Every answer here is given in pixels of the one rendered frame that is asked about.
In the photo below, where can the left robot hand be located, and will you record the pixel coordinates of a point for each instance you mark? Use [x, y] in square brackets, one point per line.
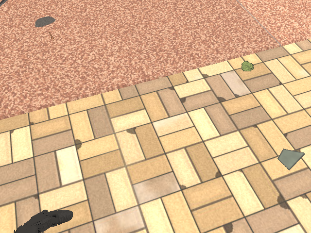
[44, 220]

